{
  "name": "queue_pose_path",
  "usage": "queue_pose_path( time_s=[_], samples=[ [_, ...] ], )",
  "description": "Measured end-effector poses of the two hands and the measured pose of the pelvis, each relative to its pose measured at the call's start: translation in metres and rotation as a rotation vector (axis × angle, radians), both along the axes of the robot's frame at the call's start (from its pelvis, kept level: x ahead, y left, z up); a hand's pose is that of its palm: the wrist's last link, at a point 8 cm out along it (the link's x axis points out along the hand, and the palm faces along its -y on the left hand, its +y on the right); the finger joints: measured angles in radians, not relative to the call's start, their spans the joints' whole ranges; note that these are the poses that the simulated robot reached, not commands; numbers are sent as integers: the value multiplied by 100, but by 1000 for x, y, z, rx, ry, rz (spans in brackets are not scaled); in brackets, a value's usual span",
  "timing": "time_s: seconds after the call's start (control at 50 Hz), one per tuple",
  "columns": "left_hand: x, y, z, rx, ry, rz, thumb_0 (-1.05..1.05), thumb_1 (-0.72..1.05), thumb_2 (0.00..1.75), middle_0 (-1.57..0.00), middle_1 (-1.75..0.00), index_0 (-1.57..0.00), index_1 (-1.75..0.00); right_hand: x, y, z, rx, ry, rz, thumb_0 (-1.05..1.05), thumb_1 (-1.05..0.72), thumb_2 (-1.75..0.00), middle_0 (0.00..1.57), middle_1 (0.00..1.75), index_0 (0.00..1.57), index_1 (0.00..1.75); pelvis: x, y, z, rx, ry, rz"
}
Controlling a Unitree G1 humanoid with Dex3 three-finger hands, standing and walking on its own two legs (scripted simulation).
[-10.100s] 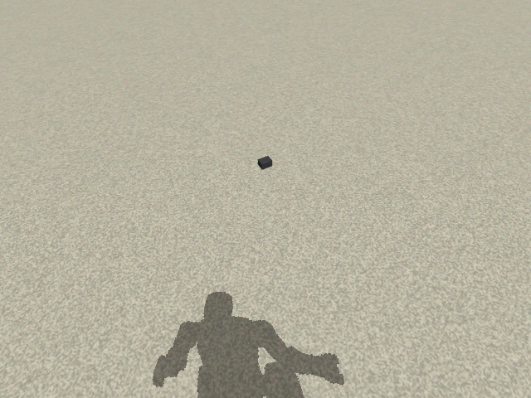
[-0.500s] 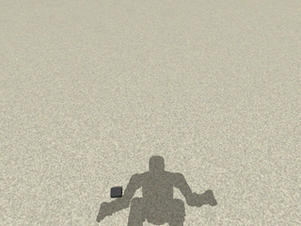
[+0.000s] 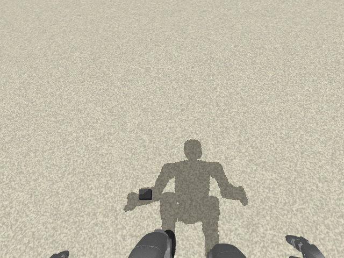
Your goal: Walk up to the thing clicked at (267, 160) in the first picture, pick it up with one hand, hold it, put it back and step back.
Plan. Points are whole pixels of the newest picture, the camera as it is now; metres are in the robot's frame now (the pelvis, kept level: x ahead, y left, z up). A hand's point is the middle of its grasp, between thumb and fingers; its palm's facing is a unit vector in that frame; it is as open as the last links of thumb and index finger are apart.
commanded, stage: walk up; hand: left
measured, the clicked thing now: (145, 194) +0.41 +0.22 -0.73
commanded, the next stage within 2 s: none
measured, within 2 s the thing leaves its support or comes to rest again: neither
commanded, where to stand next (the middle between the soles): +0.03 +0.00 m, yaw -2 degrees
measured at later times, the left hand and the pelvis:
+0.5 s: hand out of the picture -0.04 +0.29 -0.12, palm faces -0.03 -0.87 -0.49, open 7.4 cm; pelvis -0.10 +0.01 +0.01, yaw -2 degrees
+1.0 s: hand out of the picture -0.04 +0.28 -0.13, palm faces -0.03 -0.94 -0.34, open 7.4 cm; pelvis -0.07 +0.00 +0.01, yaw +0 degrees
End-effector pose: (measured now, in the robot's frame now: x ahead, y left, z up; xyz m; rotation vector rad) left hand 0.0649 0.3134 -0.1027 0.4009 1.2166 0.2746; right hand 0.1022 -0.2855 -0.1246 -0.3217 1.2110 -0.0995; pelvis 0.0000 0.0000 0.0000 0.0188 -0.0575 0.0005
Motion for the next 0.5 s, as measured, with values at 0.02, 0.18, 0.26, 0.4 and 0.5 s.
queue_pose_path(
  time_s=[0.02,0.18,0.26,0.4,0.5],
  samples=[
    [7,-2,-1,-9,-11,-5,1,90,89,-20,-30,-21,-30,4,2,3,-3,-24,1,1,-91,-90,20,30,21,30,-3,3,2,-15,-6,7],
    [21,5,5,-2,-70,-70,1,90,89,-21,-30,-21,-30,17,4,22,-27,-175,-38,0,-91,-90,20,30,21,30,-23,15,2,-15,-3,-21],
    [-1,14,7,38,-62,-82,1,90,89,-21,-30,-21,-30,9,-2,17,-23,-234,-47,0,-91,-90,20,30,21,30,-42,14,-8,-3,-7,-52],
    [-74,17,17,70,-18,-63,1,90,89,-20,-30,-21,-30,-45,-8,-1,-7,-169,-72,0,-91,-90,20,30,20,30,-78,7,-11,13,-18,-51],
    [-107,15,30,54,1,-22,1,90,89,-20,-30,-21,-30,-109,-9,3,-7,-50,-68,0,-91,-90,20,30,21,30,-99,10,6,36,9,-25]
  ],
)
